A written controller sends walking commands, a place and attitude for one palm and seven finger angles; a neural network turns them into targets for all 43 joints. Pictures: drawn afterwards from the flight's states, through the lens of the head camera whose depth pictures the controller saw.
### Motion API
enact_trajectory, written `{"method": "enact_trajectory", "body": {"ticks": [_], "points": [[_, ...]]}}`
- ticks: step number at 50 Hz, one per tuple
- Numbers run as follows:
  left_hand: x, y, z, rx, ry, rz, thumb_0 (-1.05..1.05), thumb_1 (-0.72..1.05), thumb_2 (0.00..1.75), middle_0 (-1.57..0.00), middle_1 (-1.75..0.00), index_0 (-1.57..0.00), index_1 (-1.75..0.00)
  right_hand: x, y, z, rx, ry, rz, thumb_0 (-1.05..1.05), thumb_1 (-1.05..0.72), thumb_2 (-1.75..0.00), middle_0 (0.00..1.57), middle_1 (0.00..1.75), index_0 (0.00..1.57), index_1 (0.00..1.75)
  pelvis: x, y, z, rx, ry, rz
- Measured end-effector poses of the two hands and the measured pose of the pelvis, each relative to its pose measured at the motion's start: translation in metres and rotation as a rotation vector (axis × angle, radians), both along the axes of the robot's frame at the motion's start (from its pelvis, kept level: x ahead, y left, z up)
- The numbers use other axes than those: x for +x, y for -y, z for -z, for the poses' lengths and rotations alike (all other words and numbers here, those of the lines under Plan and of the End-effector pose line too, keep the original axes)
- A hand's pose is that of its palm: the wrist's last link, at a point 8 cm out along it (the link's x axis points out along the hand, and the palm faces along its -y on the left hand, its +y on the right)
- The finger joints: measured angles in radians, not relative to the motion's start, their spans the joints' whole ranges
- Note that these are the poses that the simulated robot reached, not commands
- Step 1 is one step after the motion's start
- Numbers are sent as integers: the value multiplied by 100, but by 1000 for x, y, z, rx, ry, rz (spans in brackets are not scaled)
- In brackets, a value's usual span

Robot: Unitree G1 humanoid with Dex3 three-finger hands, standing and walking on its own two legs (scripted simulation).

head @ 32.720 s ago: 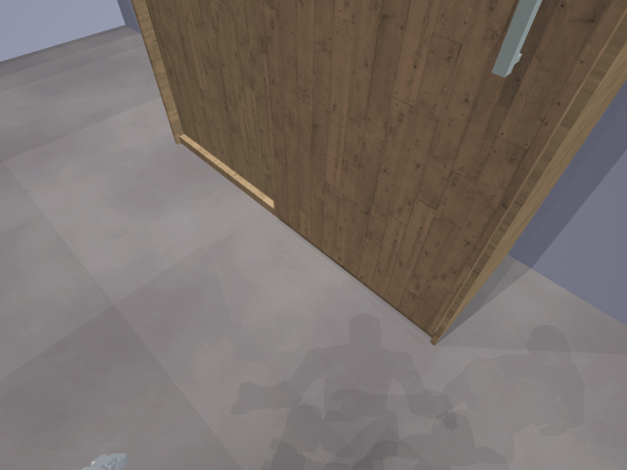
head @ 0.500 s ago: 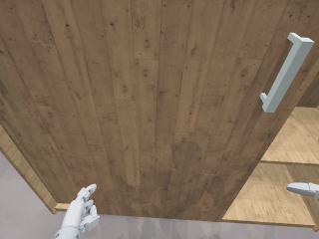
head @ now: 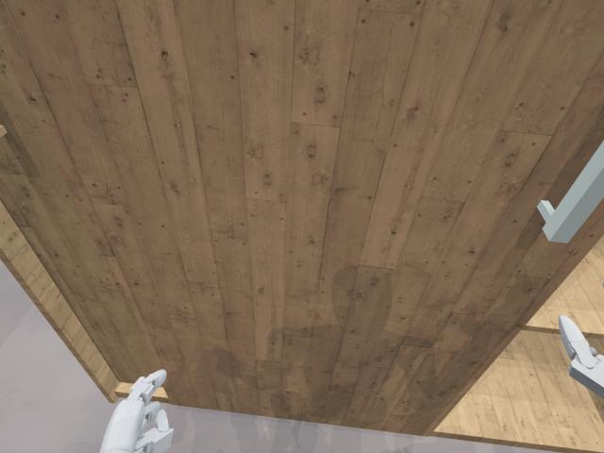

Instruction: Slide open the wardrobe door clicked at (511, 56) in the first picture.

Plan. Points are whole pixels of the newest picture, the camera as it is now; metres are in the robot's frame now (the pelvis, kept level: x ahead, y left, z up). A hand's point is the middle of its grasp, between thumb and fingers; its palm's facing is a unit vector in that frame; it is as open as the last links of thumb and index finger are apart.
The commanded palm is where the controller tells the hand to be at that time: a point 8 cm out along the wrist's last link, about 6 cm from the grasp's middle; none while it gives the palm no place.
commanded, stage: draw the hand back to the body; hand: right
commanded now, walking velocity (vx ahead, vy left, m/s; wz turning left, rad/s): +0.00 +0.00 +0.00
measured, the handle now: (587, 168) +0.36 -0.31 +0.26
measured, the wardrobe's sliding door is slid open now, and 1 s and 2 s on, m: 0.58 0.58 0.58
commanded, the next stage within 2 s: step back with the hand held close in 0.44 s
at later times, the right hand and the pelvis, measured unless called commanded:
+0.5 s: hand (542, 325) +0.22 -0.24 +0.16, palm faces +0.44 +0.81 -0.38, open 7.4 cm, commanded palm +0.17 -0.28 +0.17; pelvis +0.03 +0.02 +0.00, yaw +0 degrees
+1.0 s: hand (587, 357) +0.18 -0.27 +0.16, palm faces +0.38 +0.80 -0.47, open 7.4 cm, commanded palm +0.13 -0.31 +0.17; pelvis -0.02 -0.01 -0.01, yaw +1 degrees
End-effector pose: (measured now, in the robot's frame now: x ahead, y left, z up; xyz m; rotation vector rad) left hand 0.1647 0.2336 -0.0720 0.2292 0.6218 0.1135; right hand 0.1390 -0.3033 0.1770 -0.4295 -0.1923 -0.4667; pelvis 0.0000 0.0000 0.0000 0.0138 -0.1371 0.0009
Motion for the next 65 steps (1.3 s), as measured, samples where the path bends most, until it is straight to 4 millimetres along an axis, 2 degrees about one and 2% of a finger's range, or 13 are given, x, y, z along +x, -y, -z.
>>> {"method": "enact_trajectory", "body": {"ticks": [8, 14, 19, 25, 29, 35, 40, 44, 49, 56, 61, 65], "points": [[31, 0, -2, -6, 5, 30, 1, 90, 90, -20, -30, -20, -30, 17, -16, 6, 25, -38, -15, 1, -74, -83, 21, 39, 22, 39, 18, -7, -1, -11, -23, 1], [47, 0, -2, -20, 0, 41, 1, 90, 90, -20, -30, -20, -30, 27, -19, 4, 17, -51, -8, 1, -84, -88, 21, 33, 21, 33, 27, -13, 0, -17, -35, 1], [52, -2, 0, -30, -10, 41, 1, 90, 90, -20, -30, -20, -30, 32, -23, 2, 14, -59, -5, 1, -88, -89, 21, 31, 21, 31, 31, -17, 0, -21, -42, 2], [50, -8, 4, -32, -34, 29, 1, 90, 90, -20, -30, -20, -30, 34, -28, 3, 12, -78, -9, 1, -89, -90, 21, 30, 21, 31, 32, -21, 0, -22, -46, 1], [45, -13, 7, -30, -46, 19, 1, 90, 90, -20, -30, -20, -30, 34, -30, 3, 10, -81, -9, 1, -89, -90, 21, 30, 21, 30, 31, -23, 0, -22, -44, 2], [35, -18, 9, -26, -85, -7, 1, 90, 90, -20, -30, -20, -30, 36, -22, -3, -59, -64, -7, 1, -89, -90, 21, 30, 21, 30, 21, -22, 3, -5, -98, -5], [20, -21, 7, -11, -91, -64, 1, 90, 90, -20, -30, -20, -30, 34, -25, 8, -50, -105, -53, 1, -89, -90, 21, 30, 21, 30, 10, -14, 5, -1, -122, -22], [4, -18, 6, 3, -94, -102, 1, 90, 90, -20, -30, -20, -30, 25, -22, 9, -62, -117, -90, 1, -89, -90, 21, 30, 21, 30, -1, -4, 7, 3, -126, -28], [-20, -7, 8, 18, -107, -117, 1, 91, 90, -20, -30, -20, -30, 7, -2, 2, -100, -90, -84, 1, -89, -90, 21, 30, 22, 30, -17, 10, 8, 17, -128, -26], [-52, 21, 12, 33, -140, -90, 1, 90, 90, -20, -30, -20, -30, -17, 30, 2, -105, -50, -24, 1, -89, -90, 21, 30, 21, 30, -37, 30, 7, 32, -133, -19], [-62, 41, 14, 26, -136, -50, 1, 90, 90, -20, -30, -20, -30, -32, 41, 2, -112, -38, -11, 1, -89, -90, 21, 30, 21, 30, -53, 39, 7, 27, -126, 3], [-64, 52, 13, 18, -118, -14, 1, 90, 90, -20, -30, -21, -30, -52, 43, -1, -129, -29, -12, 1, -89, -90, 21, 30, 21, 30, -64, 43, 9, 29, -120, 24]]}}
